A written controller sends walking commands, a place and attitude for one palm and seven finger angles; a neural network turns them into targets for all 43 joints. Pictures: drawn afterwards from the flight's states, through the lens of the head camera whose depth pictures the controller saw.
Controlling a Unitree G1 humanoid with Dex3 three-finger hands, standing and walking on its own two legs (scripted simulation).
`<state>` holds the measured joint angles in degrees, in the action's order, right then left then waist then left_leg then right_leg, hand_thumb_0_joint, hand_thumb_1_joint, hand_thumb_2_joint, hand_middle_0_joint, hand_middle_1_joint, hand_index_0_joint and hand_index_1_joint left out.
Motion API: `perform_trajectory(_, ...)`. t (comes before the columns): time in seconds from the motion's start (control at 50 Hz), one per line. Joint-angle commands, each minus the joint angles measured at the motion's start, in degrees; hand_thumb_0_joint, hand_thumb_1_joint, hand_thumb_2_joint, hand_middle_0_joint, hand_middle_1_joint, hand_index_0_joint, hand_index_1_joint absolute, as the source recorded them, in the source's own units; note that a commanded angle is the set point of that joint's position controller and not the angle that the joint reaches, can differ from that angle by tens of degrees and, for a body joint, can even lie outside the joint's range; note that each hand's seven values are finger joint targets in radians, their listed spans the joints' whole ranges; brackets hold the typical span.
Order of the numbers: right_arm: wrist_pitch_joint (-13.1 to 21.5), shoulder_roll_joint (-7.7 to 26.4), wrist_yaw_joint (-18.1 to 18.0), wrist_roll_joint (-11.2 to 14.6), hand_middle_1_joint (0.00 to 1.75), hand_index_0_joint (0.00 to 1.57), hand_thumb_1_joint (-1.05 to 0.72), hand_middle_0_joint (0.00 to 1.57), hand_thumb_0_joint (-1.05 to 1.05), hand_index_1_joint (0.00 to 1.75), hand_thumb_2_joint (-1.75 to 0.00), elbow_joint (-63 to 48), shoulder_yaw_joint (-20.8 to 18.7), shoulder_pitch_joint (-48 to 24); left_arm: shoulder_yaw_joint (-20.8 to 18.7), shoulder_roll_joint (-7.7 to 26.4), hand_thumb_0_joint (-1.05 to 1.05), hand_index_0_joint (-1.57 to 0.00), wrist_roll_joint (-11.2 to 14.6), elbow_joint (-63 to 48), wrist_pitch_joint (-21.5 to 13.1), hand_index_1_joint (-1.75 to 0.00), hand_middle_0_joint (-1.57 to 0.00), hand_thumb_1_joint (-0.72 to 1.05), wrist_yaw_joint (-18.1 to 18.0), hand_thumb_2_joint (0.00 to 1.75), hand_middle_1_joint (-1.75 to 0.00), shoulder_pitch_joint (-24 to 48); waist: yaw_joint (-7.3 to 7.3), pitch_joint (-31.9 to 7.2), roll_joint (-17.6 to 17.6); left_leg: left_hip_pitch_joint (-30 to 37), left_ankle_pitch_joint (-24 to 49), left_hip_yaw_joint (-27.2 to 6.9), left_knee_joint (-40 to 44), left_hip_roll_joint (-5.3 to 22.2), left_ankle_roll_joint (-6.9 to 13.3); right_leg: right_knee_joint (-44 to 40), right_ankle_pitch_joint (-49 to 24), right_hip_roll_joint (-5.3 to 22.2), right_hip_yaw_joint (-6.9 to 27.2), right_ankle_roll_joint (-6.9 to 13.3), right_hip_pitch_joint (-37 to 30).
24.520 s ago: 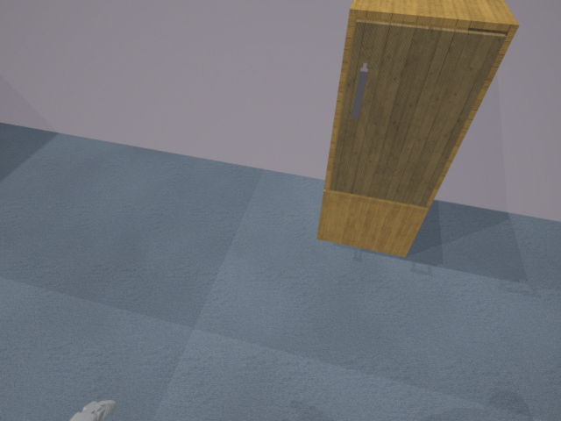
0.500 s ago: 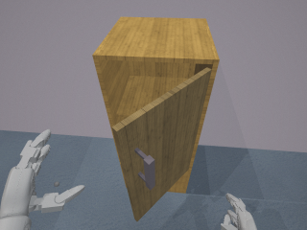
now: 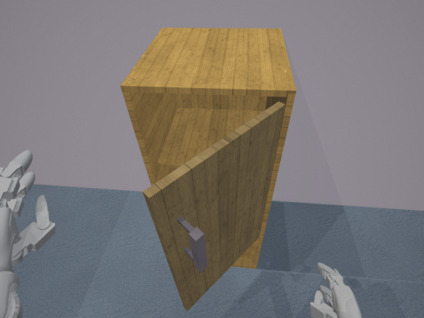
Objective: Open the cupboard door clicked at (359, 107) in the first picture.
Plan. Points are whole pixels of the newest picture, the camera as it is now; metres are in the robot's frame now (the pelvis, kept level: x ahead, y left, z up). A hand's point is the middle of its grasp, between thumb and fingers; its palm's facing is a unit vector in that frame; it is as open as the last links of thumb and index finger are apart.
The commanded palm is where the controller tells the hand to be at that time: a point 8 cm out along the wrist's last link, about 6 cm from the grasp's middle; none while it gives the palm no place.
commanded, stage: draw the hand back to the body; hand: left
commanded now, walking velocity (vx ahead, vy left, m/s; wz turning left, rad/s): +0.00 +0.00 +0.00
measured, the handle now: (192, 244) +0.26 +0.08 +0.00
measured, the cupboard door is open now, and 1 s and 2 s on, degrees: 50 50 50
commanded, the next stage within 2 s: step back with the hand held close in 0.20 s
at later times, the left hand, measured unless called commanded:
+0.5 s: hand (52, 229) +0.18 +0.25 +0.16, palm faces +0.41 -0.79 -0.46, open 7.4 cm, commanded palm +0.12 +0.29 +0.18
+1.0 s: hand out of the picture +0.09 +0.28 +0.16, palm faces +0.41 -0.76 -0.50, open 7.4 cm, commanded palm +0.02 +0.32 +0.18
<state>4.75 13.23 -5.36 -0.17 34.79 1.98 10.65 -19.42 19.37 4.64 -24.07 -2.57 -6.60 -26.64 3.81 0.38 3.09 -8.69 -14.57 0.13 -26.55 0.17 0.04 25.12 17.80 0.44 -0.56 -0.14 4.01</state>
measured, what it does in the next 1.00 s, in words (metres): shifts its weight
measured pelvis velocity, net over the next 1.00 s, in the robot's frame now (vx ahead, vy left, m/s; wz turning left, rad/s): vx -0.11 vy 0.02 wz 0.03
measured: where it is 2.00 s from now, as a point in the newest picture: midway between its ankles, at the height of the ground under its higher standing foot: outside the picture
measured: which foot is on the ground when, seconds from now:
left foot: down 0.00-1.00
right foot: down 0.00-1.00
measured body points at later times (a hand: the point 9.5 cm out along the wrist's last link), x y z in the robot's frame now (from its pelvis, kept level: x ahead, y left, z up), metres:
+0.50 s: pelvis -0.02 -0.01 +0.00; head -0.01 -0.03 +0.45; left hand +0.16 +0.29 +0.19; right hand +0.17 -0.24 -0.08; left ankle +0.00 +0.12 -0.74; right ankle -0.04 -0.12 -0.74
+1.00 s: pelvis -0.11 +0.02 -0.01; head -0.08 +0.03 +0.44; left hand +0.07 +0.32 +0.18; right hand +0.07 -0.21 -0.09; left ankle +0.00 +0.12 -0.74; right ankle -0.04 -0.12 -0.74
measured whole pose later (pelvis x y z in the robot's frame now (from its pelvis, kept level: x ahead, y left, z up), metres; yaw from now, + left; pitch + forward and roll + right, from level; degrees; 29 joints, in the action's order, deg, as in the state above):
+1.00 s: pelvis -0.11 +0.02 -0.01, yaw +2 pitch -2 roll -2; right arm 1.8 12.1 -5.2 0.2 31.0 0.2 11.5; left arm -24.5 24.3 1.6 -29.6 -10.7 -8.1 -31.3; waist -0.7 4.0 1.4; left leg -23.1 -8.0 -0.9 -31.3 0.3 2.1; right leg 30.8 13.6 -1.3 0.7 -1.5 17.9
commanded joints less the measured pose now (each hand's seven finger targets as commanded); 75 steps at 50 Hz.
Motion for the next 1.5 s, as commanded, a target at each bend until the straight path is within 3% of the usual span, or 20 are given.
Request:
perform_trajectory(0.0, 3.2, 5.6, -0.4, -0.1, 0.30, 0.20, -0.90, 0.20, 0.00, 0.30, -0.90, -9.2, -2.6, -7.3, -7.0, 11.5, 0.00, -0.20, -0.5, -13.2, -4.0, -0.30, -0.20, 0.90, -0.8, 0.90, -0.30, 4.2, 0.49, -6.3, -0.4, 5.5, 17.0, 1.0, 2.9, 0.2, 1.6, -4.0, -19.8, -0.4, -1.5, 0.7, 1.8)
perform_trajectory(0.28, 3.1, 5.4, -0.6, 0.0, 0.30, 0.20, -0.90, 0.20, 0.00, 0.30, -0.90, -8.2, -2.9, -8.0, -6.2, 10.3, 0.00, -0.20, 0.0, -9.4, -4.2, -0.30, -0.20, 0.90, -0.2, 0.90, -0.30, 3.8, 0.19, -1.9, -2.5, 5.9, 13.7, 1.6, 4.0, 0.2, 1.7, -6.9, -17.3, -0.6, -1.0, 0.2, 3.5)
perform_trajectory(0.32, 1.8, 6.5, -0.3, 0.4, 0.30, 0.20, -0.90, 0.20, 0.00, 0.30, -0.90, -9.6, -3.1, -7.2, -13.7, 18.8, 0.00, -0.20, -1.0, -13.8, -6.9, -0.30, -0.20, 0.90, -0.9, 0.90, -0.30, 13.0, -2.46, 1.4, -3.9, 2.9, 11.1, 0.5, 0.5, 0.9, 2.6, -10.8, -20.2, 2.4, 3.2, -0.4, 9.4)
perform_trajectory(0.38, -0.4, 5.9, -0.1, 0.0, 0.30, 0.20, -0.90, 0.20, 0.00, 0.30, -0.90, -9.0, -3.6, -7.7, -9.6, 13.7, 0.00, -0.20, -1.3, -8.7, -7.1, -0.30, -0.20, 0.90, -0.1, 0.90, -0.30, 3.3, -2.92, -1.4, -5.7, 2.7, 14.3, 0.4, -1.4, 0.8, 2.0, -8.7, -28.3, 4.5, 2.4, -0.3, 8.0)
perform_trajectory(0.44, -1.8, 6.5, 0.1, 0.2, 0.30, 0.20, -0.90, 0.20, 0.00, 0.30, -0.90, -10.4, -4.1, -7.0, -8.4, 12.3, 0.00, -0.20, -1.1, -11.7, -7.4, -0.30, -0.20, 0.90, -0.1, 0.90, -0.30, -1.0, -3.19, -6.2, -0.3, 4.0, 20.9, 0.4, 0.1, 1.8, 1.7, -6.0, -27.5, 3.5, 0.9, -0.7, 6.2)
perform_trajectory(0.6, -3.6, 6.2, -0.4, 0.8, 0.30, 0.20, -0.90, 0.20, 0.00, 0.30, -0.90, -12.6, -5.0, -6.8, -12.8, 16.3, 0.00, -0.20, -0.8, -16.9, -8.2, -0.30, -0.20, 0.90, -1.7, 0.90, -0.30, -5.1, -3.08, -10.5, -1.8, 1.5, 24.0, -0.6, 1.1, 3.2, 1.4, -2.5, -25.4, 2.0, 0.2, -1.0, 5.0)
perform_trajectory(0.84, -1.0, 7.7, -0.2, 0.8, 0.30, 0.20, -0.90, 0.20, 0.00, 0.30, -0.90, -12.8, -5.3, -5.7, -12.2, 14.3, 0.00, -0.20, -2.2, -16.2, -11.2, -0.30, -0.20, 0.90, -2.9, 0.90, -0.30, -4.9, -3.82, -3.0, 3.1, -19.3, -12.3, -5.9, 8.8, 5.7, 3.5, 0.3, -2.1, -0.4, 1.8, -0.8, 3.4)
perform_trajectory(0.96, 1.2, 7.9, -0.4, 0.3, 0.30, 0.20, -0.90, 0.20, 0.00, 0.30, -0.90, -12.7, -5.5, -5.5, -13.9, 14.8, 0.00, -0.20, -3.7, -17.9, -12.5, -0.30, -0.20, 0.90, -3.1, 0.90, -0.30, -2.5, -3.31, -3.7, 7.2, -31.6, -25.3, -10.7, 13.7, 9.2, 5.8, 10.3, -0.8, -3.5, 1.2, -1.1, -4.3)
perform_trajectory(1.04, 2.2, 6.4, 0.2, 0.1, 0.30, 0.20, -0.90, 0.20, 0.00, 0.30, -0.90, -12.1, -5.6, -4.1, -14.2, 15.7, 0.00, -0.20, -3.1, -20.6, -13.2, -0.30, -0.20, 0.90, -3.2, 0.90, -0.30, -3.4, -3.89, -4.4, -1.1, -20.0, -17.0, -3.8, -0.7, 2.8, 2.7, -1.7, 6.4, 1.7, 9.2, 2.0, 10.5)
perform_trajectory(1.1, 1.1, 5.2, 1.0, -0.1, 0.30, 0.20, -0.90, 0.20, 0.00, 0.30, -0.90, -8.3, -6.0, -2.7, -12.2, 14.8, 0.00, -0.20, -2.7, -19.2, -12.6, -0.30, -0.20, 0.90, -4.5, 0.90, -0.30, -3.2, -4.32, -3.8, -12.4, -3.9, -8.6, 0.3, -29.3, -1.3, -1.1, -15.1, 19.9, 15.7, 21.2, 9.1, 34.5)
perform_trajectory(1.14, 0.6, 4.9, 1.1, -0.4, 0.30, 0.20, -0.90, 0.20, 0.00, 0.30, -0.90, -8.0, -5.6, -3.5, -11.7, 14.8, 0.00, -0.20, -3.0, -18.7, -12.0, -0.30, -0.20, 0.90, -4.7, 0.90, -0.30, -0.2, -4.73, -3.4, -14.5, -3.5, -8.2, 0.0, -27.8, 0.4, -0.4, -12.2, 8.7, 14.5, 15.3, 7.9, 33.1)
perform_trajectory(1.18, 0.8, 4.9, 0.2, 0.0, 0.30, 0.20, -0.90, 0.20, 0.00, 0.30, -0.90, -8.0, -4.7, -4.0, -11.9, 15.4, 0.00, -0.20, -2.6, -18.3, -11.6, -0.30, -0.20, 0.90, -4.7, 0.90, -0.30, 1.9, -5.52, -0.2, -9.0, -2.9, -4.3, 0.2, -5.9, 0.6, -0.2, -4.3, 2.2, 7.9, 9.1, 3.4, 29.8)
perform_trajectory(1.2, 1.3, 6.3, -0.3, 0.2, 0.30, 0.20, -0.90, 0.20, 0.00, 0.30, -0.90, -8.4, -4.6, -4.8, -11.3, 14.6, 0.00, -0.20, -2.2, -18.9, -12.3, -0.30, -0.20, 0.90, -4.5, 0.90, -0.30, 2.6, -5.13, 1.6, 0.4, -7.1, -6.2, -4.8, 5.0, 4.4, 1.2, 4.9, 1.5, 2.9, 6.1, 1.1, 26.8)
perform_trajectory(1.22, 2.1, 8.1, -0.6, 0.0, 0.30, 0.20, -0.90, 0.20, 0.00, 0.30, -0.90, -9.2, -5.0, -5.5, -12.4, 14.7, 0.00, -0.20, -2.7, -20.6, -13.3, -0.30, -0.20, 0.90, -4.8, 0.90, -0.30, 3.5, -4.41, 0.4, 14.3, -16.7, -4.9, -18.2, 12.8, 15.7, 5.6, 20.0, 3.7, -2.3, 1.9, -1.1, 20.3)
perform_trajectory(1.24, 3.3, 5.5, -0.4, -1.1, 0.30, 0.20, -0.90, 0.20, 0.00, 0.30, -0.90, -8.2, -5.2, -3.5, -14.1, 15.5, 0.00, -0.20, -3.3, -20.2, -13.9, -0.30, -0.20, 0.90, -5.2, 0.90, -0.30, 4.2, -4.62, -2.7, 14.7, -17.6, 1.4, -23.5, 14.4, 21.6, 9.6, 34.0, 10.1, -4.2, 3.7, -0.8, 20.0)
perform_trajectory(1.26, 4.0, 4.8, -0.1, -1.1, 0.30, 0.20, -0.90, 0.20, 0.00, 0.30, -0.90, -7.3, -5.8, -3.7, -14.4, 15.8, 0.00, -0.20, -3.2, -17.8, -14.5, -0.30, -0.20, 0.90, -5.3, 0.90, -0.30, 2.5, -4.49, -4.5, 11.8, -15.7, 3.4, -22.3, 13.5, 22.6, 10.6, 40.7, 11.2, -3.6, 5.9, -0.4, 21.6)
perform_trajectory(1.32, 4.8, 5.7, 1.7, -1.3, 0.30, 0.20, -0.90, 0.20, 0.00, 0.30, -0.90, -6.8, -6.9, -3.6, -13.3, 14.3, 0.00, -0.20, -2.2, -23.2, -14.0, -0.30, -0.20, 0.90, -4.4, 0.90, -0.30, 1.6, -4.21, -9.2, 5.4, -7.7, 17.4, -14.7, 6.7, 19.6, 10.3, 43.5, 10.0, -3.1, 6.1, -0.9, 23.6)
perform_trajectory(1.36, 5.1, 5.7, 2.4, -0.6, 0.30, 0.20, -0.90, 0.20, 0.00, 0.30, -0.90, -7.2, -7.0, -4.9, -11.8, 13.1, 0.00, -0.20, -1.8, -24.7, -13.1, -0.30, -0.20, 0.90, -4.3, 0.90, -0.30, -0.9, -3.58, -10.2, 5.9, -5.3, 16.0, -10.1, 6.6, 17.3, 8.9, 39.9, 8.8, -3.1, 3.1, -1.5, 22.4)
perform_trajectory(1.44, 5.6, 5.0, 3.0, 0.0, 0.30, 0.20, -0.90, 0.20, 0.00, 0.30, -0.90, -8.2, -5.1, -4.8, -11.0, 13.0, 0.00, -0.20, -1.5, -26.1, -11.4, -0.30, -0.20, 0.90, -4.3, 0.90, -0.30, -3.9, -4.46, -9.3, 12.3, -5.9, -17.6, -11.4, 17.6, 13.2, 5.2, 23.8, 11.5, -4.0, -3.1, -0.8, 15.7)
perform_trajectory(1.48, 5.4, 4.5, 2.2, -0.3, 0.30, 0.20, -0.90, 0.20, 0.00, 0.30, -0.90, -8.1, -4.3, -3.7, -12.3, 13.9, 0.00, -0.20, -1.0, -24.7, -10.5, -0.30, -0.20, 0.90, -4.6, 0.90, -0.30, -6.4, -4.64, -9.3, 14.8, -5.9, -21.0, -9.7, 20.3, 10.6, 2.5, 12.8, 14.1, -5.8, -6.4, 0.2, 9.6)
